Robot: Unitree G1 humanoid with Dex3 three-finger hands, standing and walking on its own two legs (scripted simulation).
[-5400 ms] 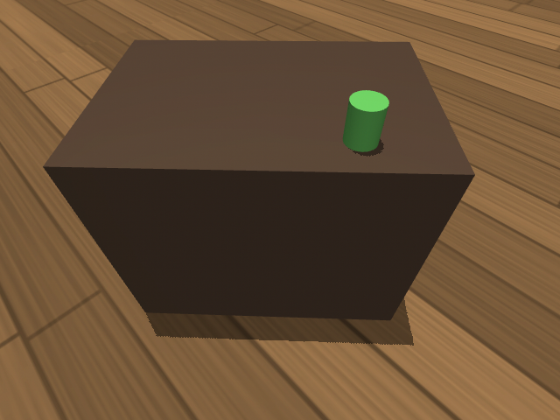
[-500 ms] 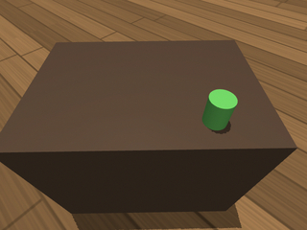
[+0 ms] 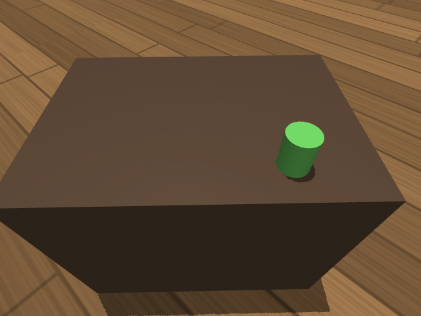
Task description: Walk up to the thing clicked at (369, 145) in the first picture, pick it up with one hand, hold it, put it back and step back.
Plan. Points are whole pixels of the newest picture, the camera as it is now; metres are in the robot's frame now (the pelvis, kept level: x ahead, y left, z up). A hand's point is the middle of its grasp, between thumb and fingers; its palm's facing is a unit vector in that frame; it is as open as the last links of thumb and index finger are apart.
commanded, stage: stand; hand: right
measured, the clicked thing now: (298, 150) +0.46 -0.20 +0.02
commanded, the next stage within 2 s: rise first in 0.66 s
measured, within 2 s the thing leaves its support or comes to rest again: neither
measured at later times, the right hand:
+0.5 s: hand out of the picture +0.06 -0.25 -0.16, palm faces -0.02 +0.94 -0.34, open 7.4 cm
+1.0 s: hand (335, 302) +0.17 -0.24 -0.12, palm faces +0.20 +0.93 -0.30, open 10.9 cm
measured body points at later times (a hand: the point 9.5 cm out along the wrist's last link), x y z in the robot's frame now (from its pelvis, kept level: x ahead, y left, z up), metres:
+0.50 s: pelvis +0.00 +0.00 +0.00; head +0.01 +0.01 +0.45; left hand +0.06 +0.31 -0.13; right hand +0.07 -0.30 -0.13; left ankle +0.01 +0.15 -0.75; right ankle -0.03 -0.14 -0.75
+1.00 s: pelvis -0.01 +0.01 -0.01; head +0.02 +0.01 +0.44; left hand +0.16 +0.29 -0.11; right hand +0.16 -0.29 -0.10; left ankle +0.01 +0.15 -0.75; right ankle -0.03 -0.14 -0.75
